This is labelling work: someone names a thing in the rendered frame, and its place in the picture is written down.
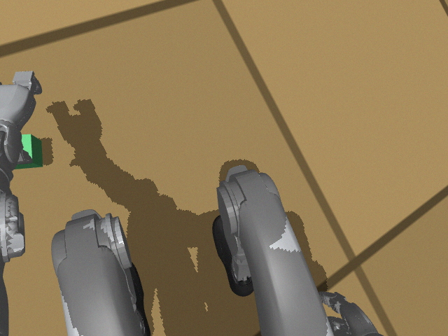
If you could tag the right robot foot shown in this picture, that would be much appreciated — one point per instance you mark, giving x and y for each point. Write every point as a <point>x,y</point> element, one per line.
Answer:
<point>240,288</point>

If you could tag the cube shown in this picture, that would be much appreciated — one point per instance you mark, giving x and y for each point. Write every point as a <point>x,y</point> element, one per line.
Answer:
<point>34,147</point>

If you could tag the right robot hand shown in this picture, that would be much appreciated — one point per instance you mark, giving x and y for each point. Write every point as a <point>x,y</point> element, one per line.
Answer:
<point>354,321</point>

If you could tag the left robot arm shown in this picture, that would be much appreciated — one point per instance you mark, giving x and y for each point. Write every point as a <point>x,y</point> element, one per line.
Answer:
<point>12,227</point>

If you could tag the left robot hand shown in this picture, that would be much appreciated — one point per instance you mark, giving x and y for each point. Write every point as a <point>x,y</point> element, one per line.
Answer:
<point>17,103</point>

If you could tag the left robot foot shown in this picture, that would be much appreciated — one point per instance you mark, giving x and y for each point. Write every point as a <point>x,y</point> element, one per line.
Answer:
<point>140,301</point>

